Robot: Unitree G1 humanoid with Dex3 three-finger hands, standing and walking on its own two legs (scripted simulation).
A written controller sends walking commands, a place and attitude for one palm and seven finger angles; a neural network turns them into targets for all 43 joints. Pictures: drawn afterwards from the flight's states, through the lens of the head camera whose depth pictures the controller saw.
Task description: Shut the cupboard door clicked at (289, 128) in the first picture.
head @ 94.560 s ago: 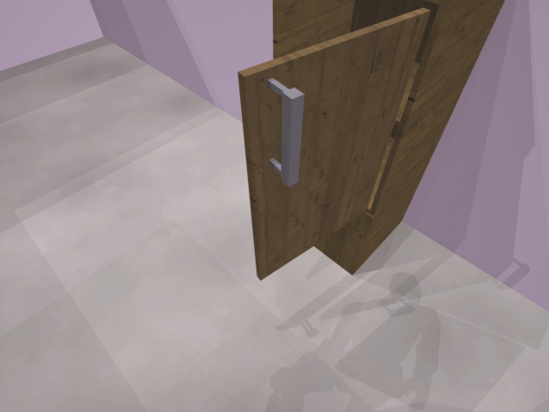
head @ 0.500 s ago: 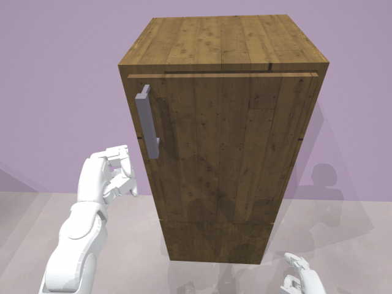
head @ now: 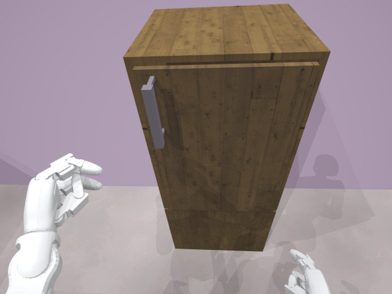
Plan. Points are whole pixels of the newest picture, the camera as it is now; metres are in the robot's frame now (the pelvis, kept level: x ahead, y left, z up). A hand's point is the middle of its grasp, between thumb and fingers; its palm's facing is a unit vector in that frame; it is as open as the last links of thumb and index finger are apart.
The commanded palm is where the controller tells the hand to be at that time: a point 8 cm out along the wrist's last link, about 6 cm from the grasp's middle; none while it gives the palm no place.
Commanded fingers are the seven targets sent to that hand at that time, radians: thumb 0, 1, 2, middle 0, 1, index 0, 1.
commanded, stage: draw the hand back to the body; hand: left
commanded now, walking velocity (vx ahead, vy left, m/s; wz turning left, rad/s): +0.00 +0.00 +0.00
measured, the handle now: (155, 113) +0.48 +0.16 +0.14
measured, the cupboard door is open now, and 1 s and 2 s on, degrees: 0 0 0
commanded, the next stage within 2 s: step back with the hand held close in 0.70 s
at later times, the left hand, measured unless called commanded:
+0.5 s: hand (39, 203) +0.21 +0.29 +0.15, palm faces +0.51 -0.77 -0.39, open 7.1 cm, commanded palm +0.16 +0.31 +0.17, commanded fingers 0.00 0.90 0.90 -0.20 -0.30 -0.20 -0.30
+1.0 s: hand (48, 197) +0.22 +0.28 +0.15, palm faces +0.43 -0.77 -0.48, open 7.4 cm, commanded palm +0.16 +0.31 +0.17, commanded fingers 0.00 0.90 0.90 -0.20 -0.30 -0.20 -0.30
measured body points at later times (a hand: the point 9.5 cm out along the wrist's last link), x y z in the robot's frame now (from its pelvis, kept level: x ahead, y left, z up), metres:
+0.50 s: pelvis +0.02 +0.01 +0.00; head +0.00 -0.01 +0.45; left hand +0.17 +0.33 +0.18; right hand +0.22 -0.20 -0.09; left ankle +0.00 +0.13 -0.74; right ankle +0.01 -0.12 -0.74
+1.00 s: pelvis +0.02 +0.01 +0.00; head +0.03 -0.01 +0.45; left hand +0.19 +0.32 +0.18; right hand +0.21 -0.22 -0.09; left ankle +0.00 +0.13 -0.74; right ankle +0.01 -0.12 -0.74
